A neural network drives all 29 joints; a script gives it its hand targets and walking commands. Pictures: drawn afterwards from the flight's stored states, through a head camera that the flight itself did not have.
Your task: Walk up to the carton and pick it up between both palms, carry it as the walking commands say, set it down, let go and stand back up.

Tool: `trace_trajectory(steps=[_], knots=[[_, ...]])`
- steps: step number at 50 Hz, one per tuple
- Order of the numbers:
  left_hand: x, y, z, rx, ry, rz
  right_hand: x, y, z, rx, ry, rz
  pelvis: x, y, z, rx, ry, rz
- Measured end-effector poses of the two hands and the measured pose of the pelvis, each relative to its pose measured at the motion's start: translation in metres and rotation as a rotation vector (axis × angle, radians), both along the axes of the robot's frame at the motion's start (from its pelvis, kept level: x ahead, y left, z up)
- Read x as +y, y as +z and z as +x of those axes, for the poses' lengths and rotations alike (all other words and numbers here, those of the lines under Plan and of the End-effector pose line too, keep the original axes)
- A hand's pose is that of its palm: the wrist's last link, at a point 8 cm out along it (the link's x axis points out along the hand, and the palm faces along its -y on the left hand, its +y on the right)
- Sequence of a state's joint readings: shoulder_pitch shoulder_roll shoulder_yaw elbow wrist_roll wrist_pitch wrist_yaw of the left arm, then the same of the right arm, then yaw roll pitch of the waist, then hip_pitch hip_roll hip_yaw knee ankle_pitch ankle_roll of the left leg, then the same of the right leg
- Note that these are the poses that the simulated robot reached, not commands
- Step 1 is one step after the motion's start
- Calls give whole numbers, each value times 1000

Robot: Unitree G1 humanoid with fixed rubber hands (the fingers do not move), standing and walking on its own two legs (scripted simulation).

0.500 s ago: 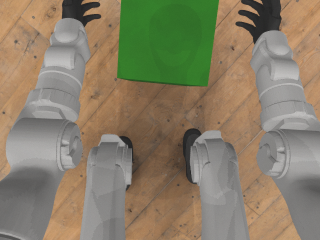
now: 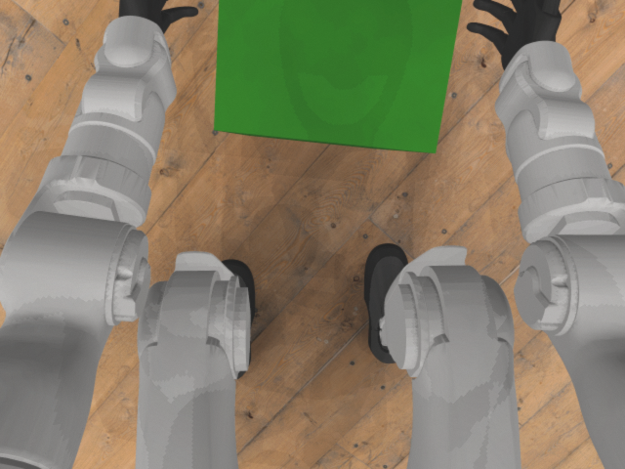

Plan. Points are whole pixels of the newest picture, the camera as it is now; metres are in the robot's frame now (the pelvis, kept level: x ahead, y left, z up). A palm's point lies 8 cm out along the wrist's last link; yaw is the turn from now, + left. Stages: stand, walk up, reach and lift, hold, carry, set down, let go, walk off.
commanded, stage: reach and lift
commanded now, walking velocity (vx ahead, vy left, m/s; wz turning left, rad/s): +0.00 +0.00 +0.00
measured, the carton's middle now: (327, 48) +0.52 -0.02 -0.25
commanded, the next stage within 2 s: none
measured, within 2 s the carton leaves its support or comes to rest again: leaves its support in 0.96 s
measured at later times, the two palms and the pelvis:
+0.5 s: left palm (175, 14) +0.54 +0.13 -0.18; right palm (497, 37) +0.52 -0.19 -0.18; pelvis -0.01 +0.00 +0.00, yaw +0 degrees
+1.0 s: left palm (188, 19) +0.53 +0.12 -0.18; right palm (492, 24) +0.53 -0.18 -0.17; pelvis +0.00 +0.00 -0.01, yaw +1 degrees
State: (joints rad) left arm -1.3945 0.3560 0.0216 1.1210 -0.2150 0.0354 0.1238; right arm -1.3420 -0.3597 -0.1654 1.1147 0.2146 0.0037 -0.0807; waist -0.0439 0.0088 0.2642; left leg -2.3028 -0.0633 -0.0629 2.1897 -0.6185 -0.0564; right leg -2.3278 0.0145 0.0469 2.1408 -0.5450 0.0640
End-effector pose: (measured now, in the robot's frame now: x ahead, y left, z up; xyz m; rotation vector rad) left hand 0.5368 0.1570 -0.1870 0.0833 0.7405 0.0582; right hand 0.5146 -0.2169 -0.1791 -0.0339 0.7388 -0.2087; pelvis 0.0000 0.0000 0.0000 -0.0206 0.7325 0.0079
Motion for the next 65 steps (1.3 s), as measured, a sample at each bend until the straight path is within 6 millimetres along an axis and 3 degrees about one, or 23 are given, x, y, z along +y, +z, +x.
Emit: trace_trajectory(steps=[8,15,31,51,65], knots=[[-4,10,6,-18,-7,-13,2,6,0,-3,8,-1,0,-1,-6,-16,2,0],[-14,3,0,10,-22,-22,5,0,-6,16,13,5,1,1,-9,-22,3,-2],[-37,4,4,-4,-45,-31,40,-2,6,-6,54,41,0,4,-7,-13,6,0],[-42,5,-3,35,-5,-68,42,12,13,22,51,35,1,-8,-1,-37,11,7],[-48,9,-3,42,-11,-73,36,18,11,22,31,36,2,-3,4,2,13,9]])
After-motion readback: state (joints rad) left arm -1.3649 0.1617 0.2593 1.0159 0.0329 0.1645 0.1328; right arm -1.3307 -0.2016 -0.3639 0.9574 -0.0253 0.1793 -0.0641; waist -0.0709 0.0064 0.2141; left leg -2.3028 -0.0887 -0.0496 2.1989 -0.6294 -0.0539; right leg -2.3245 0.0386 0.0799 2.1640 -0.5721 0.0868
